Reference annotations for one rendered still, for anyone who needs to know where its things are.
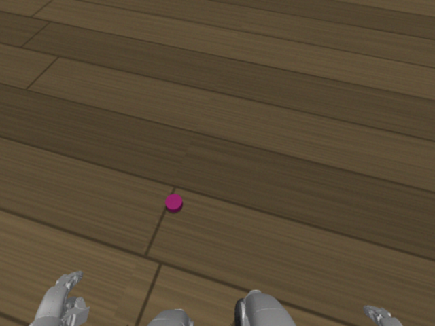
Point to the right robot hand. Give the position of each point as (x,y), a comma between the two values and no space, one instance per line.
(380,316)

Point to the left robot hand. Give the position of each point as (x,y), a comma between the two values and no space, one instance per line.
(72,311)

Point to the tin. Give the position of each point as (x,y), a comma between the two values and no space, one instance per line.
(174,203)

